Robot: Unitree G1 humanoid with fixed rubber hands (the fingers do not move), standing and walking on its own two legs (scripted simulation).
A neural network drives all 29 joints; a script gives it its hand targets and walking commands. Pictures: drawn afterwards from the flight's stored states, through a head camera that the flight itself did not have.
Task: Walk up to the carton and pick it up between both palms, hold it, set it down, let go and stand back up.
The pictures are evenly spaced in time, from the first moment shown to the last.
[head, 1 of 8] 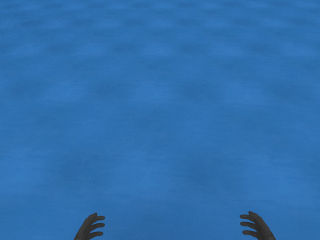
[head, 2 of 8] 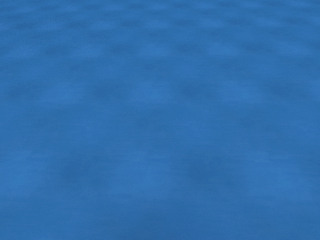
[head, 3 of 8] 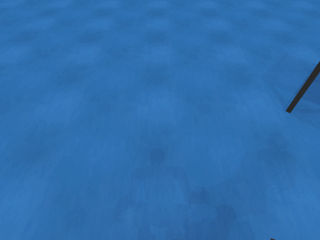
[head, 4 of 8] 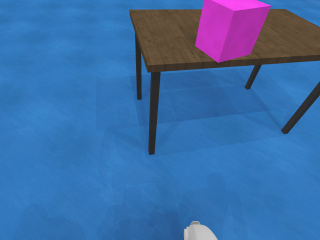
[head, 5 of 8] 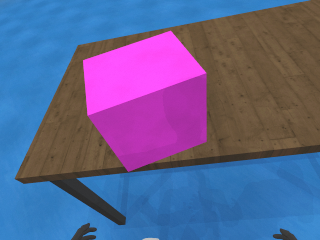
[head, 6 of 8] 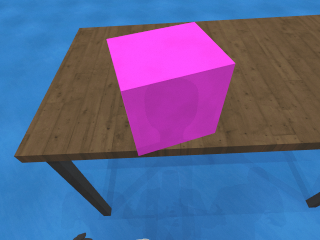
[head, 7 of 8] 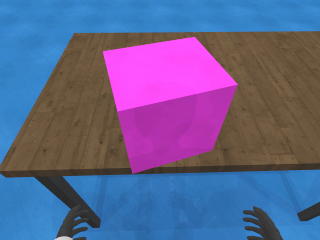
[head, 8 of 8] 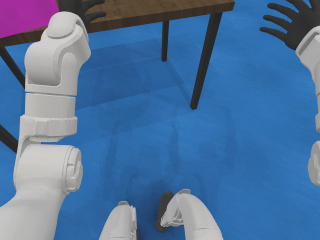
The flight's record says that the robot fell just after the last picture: yes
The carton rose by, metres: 0.00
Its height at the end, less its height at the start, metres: +0.00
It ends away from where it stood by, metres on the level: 0.00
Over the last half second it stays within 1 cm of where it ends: yes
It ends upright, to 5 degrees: yes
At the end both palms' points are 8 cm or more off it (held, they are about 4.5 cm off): yes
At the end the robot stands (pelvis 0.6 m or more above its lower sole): yes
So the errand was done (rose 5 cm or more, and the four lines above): no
